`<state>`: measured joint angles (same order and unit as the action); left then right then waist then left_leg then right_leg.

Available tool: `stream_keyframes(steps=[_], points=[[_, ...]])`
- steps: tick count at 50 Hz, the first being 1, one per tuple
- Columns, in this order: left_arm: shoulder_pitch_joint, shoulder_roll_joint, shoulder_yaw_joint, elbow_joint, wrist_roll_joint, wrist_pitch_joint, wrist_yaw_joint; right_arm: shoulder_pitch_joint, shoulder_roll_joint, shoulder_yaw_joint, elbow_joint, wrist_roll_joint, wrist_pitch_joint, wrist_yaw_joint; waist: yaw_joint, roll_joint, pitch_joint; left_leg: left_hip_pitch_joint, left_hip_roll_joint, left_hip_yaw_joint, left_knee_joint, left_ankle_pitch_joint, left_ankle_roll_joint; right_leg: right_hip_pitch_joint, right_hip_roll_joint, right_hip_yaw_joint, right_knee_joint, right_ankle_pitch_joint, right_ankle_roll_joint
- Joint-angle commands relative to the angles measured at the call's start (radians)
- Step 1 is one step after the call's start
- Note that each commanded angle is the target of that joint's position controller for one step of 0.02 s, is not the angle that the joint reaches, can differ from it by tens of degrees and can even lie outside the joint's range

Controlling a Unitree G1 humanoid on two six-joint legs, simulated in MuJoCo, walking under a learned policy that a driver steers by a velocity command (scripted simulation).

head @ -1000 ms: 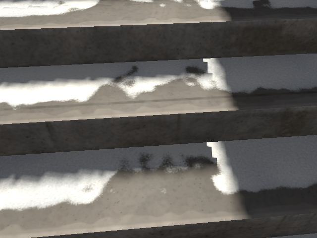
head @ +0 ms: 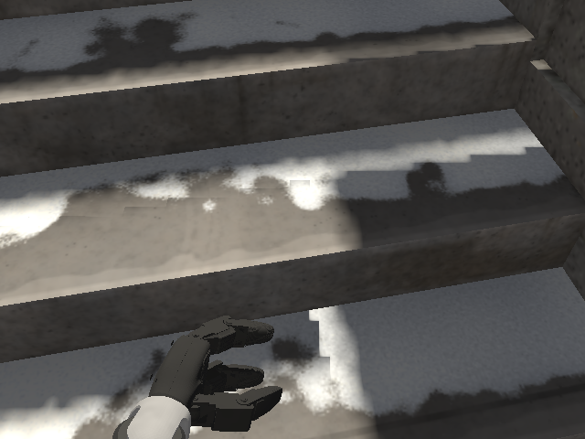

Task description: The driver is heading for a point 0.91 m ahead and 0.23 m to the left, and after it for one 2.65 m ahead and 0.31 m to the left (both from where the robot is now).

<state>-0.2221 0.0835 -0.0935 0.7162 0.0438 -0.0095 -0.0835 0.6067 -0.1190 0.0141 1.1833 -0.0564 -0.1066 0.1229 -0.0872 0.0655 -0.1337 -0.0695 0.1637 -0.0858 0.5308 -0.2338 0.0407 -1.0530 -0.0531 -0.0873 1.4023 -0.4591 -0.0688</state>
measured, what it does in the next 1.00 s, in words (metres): climbs, turning left: left foot 0.17 m higher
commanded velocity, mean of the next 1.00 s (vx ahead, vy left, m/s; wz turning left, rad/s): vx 0.48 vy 0.00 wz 0.47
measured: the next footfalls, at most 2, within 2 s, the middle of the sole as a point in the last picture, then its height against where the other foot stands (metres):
left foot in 0.58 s outside the picture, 0.17 m higher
right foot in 1.10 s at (242, 217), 0.17 m higher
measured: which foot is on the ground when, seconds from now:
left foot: up 0.00-0.56, down 0.58-1.00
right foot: down 0.00-0.66, up 0.68-1.00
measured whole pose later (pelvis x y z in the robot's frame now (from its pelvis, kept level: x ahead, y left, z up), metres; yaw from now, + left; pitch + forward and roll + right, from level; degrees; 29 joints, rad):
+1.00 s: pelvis +0.50 +0.07 +0.31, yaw +27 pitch +4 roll +1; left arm 0.03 0.15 -0.06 0.81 0.04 -0.05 -0.05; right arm 0.52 -0.13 0.02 1.17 -0.11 -0.08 0.05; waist -0.05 0.02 -0.12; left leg -0.21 -0.09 -0.08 0.54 -0.40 0.06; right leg -1.37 -0.05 0.03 1.92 -0.22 -0.16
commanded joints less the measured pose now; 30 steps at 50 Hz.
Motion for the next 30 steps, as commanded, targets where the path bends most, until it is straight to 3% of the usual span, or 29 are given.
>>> stream_keyframes(steps=[1,2,3,4,5,6,8,9,10,11,12,14,15,16,19,20,21,22,23,24,25,26,27,28,29,30], points=[[0.825,0.402,0.143,0.254,0.029,-0.011,0.037,-0.062,-0.099,-0.065,-0.085,0.049,-0.011,0.023,0.303,-0.360,-0.189,-0.791,-0.224,-0.288,1.076,0.253,0.069,0.976,-0.288,1.029,-0.977,-0.111,-0.146],[0.668,0.365,0.137,0.248,-0.011,-0.043,0.048,-0.110,-0.048,-0.061,-0.085,0.037,-0.009,0.005,0.234,-0.413,-0.049,-0.850,-0.195,-0.269,1.266,0.271,0.079,0.749,-0.258,0.869,-0.975,-0.322,-0.132],[0.499,0.312,0.128,0.236,-0.033,-0.059,0.045,-0.108,-0.007,-0.046,-0.082,0.019,-0.014,-0.016,0.144,-0.350,-0.010,-0.857,-0.187,-0.200,1.452,0.287,0.102,0.619,-0.248,0.713,-0.945,-0.192,-0.180],[0.374,0.190,0.103,0.241,-0.022,-0.057,0.038,-0.165,-0.010,-0.035,-0.104,0.014,-0.005,-0.021,0.091,-0.162,-0.011,-0.922,-0.178,-0.175,1.550,0.305,0.146,0.591,-0.252,0.620,-0.939,-0.127,-0.188],[0.305,0.072,0.070,0.239,-0.005,-0.047,0.027,-0.185,-0.010,-0.030,-0.119,0.018,0.013,-0.017,0.051,-0.071,-0.024,-0.928,-0.157,-0.173,1.591,0.348,0.182,0.545,-0.274,0.574,-0.974,-0.038,-0.178],[0.313,0.018,0.054,0.261,0.015,-0.049,0.018,-0.178,-0.018,-0.033,-0.122,0.017,0.034,-0.020,0.008,-0.029,-0.001,-0.961,-0.132,-0.166,1.540,0.421,0.203,0.528,-0.278,0.501,-1.000,0.064,-0.144],[0.310,-0.010,0.054,0.302,0.007,-0.060,0.033,-0.239,-0.005,-0.016,-0.144,0.037,0.047,-0.010,-0.030,-0.031,0.062,-1.017,-0.124,-0.178,1.504,0.372,0.246,0.515,-0.229,0.307,-1.030,0.183,-0.067],[0.314,0.009,0.061,0.302,0.017,-0.068,0.041,-0.259,-0.012,-0.017,-0.149,0.053,0.045,-0.002,-0.033,-0.037,0.076,-1.020,-0.120,-0.149,1.483,0.334,0.241,0.519,-0.210,0.181,-1.055,0.219,-0.056],[0.320,0.016,0.062,0.307,0.034,-0.075,0.048,-0.285,-0.017,-0.014,-0.150,0.057,0.042,0.007,-0.031,-0.046,0.090,-1.024,-0.127,-0.127,1.474,0.332,0.242,0.508,-0.174,0.091,-1.077,0.244,-0.050],[0.333,0.030,0.059,0.303,0.043,-0.084,0.053,-0.294,-0.037,-0.018,-0.145,0.049,0.040,0.017,-0.029,-0.074,0.087,-1.016,-0.136,-0.092,1.520,0.320,0.237,0.524,-0.153,0.023,-1.106,0.284,-0.057],[0.420,0.049,0.062,0.344,0.060,-0.077,0.055,-0.339,-0.045,-0.011,-0.149,0.051,0.041,0.028,0.015,-0.129,0.090,-1.116,-0.163,-0.056,1.737,0.231,0.249,0.595,-0.164,0.042,-1.130,0.261,-0.110],[0.543,0.048,0.048,0.401,0.080,-0.068,0.048,-0.439,-0.063,-0.004,-0.197,0.055,0.048,0.011,0.052,-0.072,0.119,-1.348,-0.174,-0.091,1.726,0.192,0.285,0.769,-0.181,0.020,-1.122,0.215,-0.107],[0.594,0.051,0.045,0.411,0.083,-0.077,0.046,-0.493,-0.063,0.004,-0.233,0.064,0.054,-0.011,0.064,-0.074,0.093,-1.382,-0.153,-0.093,1.630,0.211,0.281,0.846,-0.184,0.005,-1.137,0.219,-0.098],[0.675,0.062,0.045,0.429,0.090,-0.083,0.044,-0.547,-0.062,0.017,-0.262,0.057,0.062,-0.026,0.104,-0.102,0.083,-1.439,-0.136,-0.073,1.595,0.188,0.270,0.945,-0.198,0.007,-1.156,0.233,-0.118],[0.791,0.068,0.035,0.480,0.138,-0.081,0.049,-0.723,-0.037,0.041,-0.356,0.057,0.066,-0.040,0.144,-0.100,0.133,-1.592,-0.111,0.001,1.579,0.118,0.287,1.093,-0.239,0.000,-1.229,0.344,-0.148],[0.820,0.069,0.032,0.484,0.145,-0.082,0.044,-0.776,-0.057,0.041,-0.382,0.051,0.069,-0.042,0.158,-0.069,0.132,-1.593,-0.088,0.030,1.404,0.178,0.280,1.128,-0.242,-0.020,-1.253,0.327,-0.150],[0.870,0.052,0.025,0.501,0.151,-0.076,0.033,-0.828,-0.065,0.038,-0.408,0.058,0.080,-0.048,0.185,-0.068,0.130,-1.577,-0.086,0.034,1.304,0.239,0.264,1.131,-0.259,-0.018,-1.272,0.357,-0.150],[0.917,0.053,0.022,0.516,0.149,-0.076,0.029,-0.850,-0.051,0.038,-0.424,0.055,0.094,-0.050,0.189,-0.107,0.135,-1.580,-0.086,0.063,1.272,0.257,0.257,1.160,-0.263,-0.028,-1.285,0.414,-0.150],[0.854,0.067,0.023,0.482,0.118,-0.079,0.017,-0.879,-0.044,0.034,-0.431,0.042,0.113,-0.038,0.166,-0.134,0.149,-1.458,-0.058,0.164,1.175,0.199,0.250,1.076,-0.260,-0.094,-1.336,0.487,-0.151],[0.812,0.063,0.020,0.473,0.088,-0.075,-0.004,-0.962,-0.027,0.040,-0.464,0.042,0.139,-0.033,0.159,-0.123,0.166,-1.338,-0.033,0.190,1.076,0.033,0.233,1.005,-0.284,-0.115,-1.405,0.511,-0.146],[0.760,0.077,0.022,0.443,0.055,-0.083,-0.008,-0.953,-0.015,0.037,-0.464,0.026,0.156,-0.020,0.129,-0.118,0.165,-1.164,-0.057,0.255,1.017,-0.020,0.224,0.913,-0.266,-0.182,-1.416,0.650,-0.144],[0.773,0.106,0.024,0.439,0.043,-0.102,-0.009,-0.935,-0.005,0.029,-0.472,0.032,0.154,-0.014,0.090,-0.167,0.144,-1.000,-0.111,0.273,1.031,-0.076,0.201,0.881,-0.274,-0.219,-1.367,0.991,-0.131],[0.790,0.163,0.033,0.444,0.040,-0.123,-0.011,-0.924,-0.039,0.014,-0.482,0.052,0.144,-0.008,0.053,-0.182,0.120,-0.937,-0.158,0.289,0.981,-0.116,0.203,0.950,-0.281,-0.239,-1.289,1.378,-0.106],[0.807,0.237,0.054,0.439,0.035,-0.133,-0.003,-0.851,-0.029,0.014,-0.460,0.055,0.136,-0.004,0.024,-0.224,0.101,-0.905,-0.191,0.287,0.904,-0.135,0.191,1.070,-0.311,-0.242,-1.218,1.644,-0.109],[0.778,0.282,0.075,0.428,0.024,-0.138,0.001,-0.778,-0.039,0.007,-0.441,0.055,0.119,-0.003,-0.019,-0.258,0.092,-0.871,-0.240,0.292,0.729,-0.209,0.184,1.178,-0.322,-0.231,-1.141,1.797,-0.110],[0.750,0.324,0.090,0.414,0.035,-0.138,0.001,-0.669,-0.066,-0.003,-0.416,0.061,0.104,-0.016,-0.041,-0.299,0.033,-0.744,-0.273,0.277,0.659,-0.149,0.177,1.212,-0.320,-0.237,-1.034,1.969,-0.114]])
